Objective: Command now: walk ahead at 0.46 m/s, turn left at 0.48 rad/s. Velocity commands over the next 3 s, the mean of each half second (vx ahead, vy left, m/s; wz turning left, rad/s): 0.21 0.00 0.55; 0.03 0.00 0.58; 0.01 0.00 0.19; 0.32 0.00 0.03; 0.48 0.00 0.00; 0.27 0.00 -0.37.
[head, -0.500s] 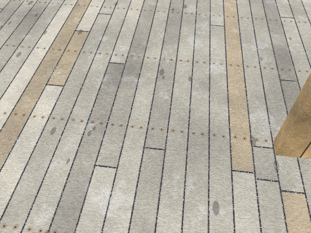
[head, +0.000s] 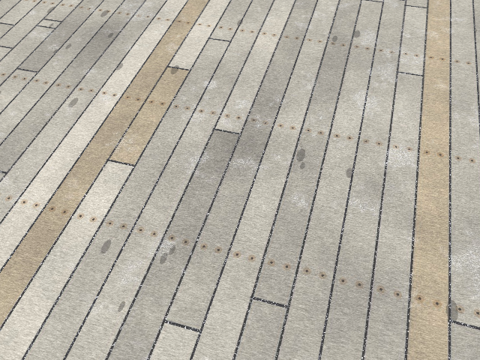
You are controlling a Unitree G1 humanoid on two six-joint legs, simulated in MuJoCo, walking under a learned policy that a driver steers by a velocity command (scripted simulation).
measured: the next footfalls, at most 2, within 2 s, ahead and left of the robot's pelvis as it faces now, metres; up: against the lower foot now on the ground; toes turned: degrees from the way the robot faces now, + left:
left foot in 0.30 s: +0.26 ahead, +0.11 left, +0.00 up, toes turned +14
right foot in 0.90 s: +0.27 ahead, -0.07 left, +0.00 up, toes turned +36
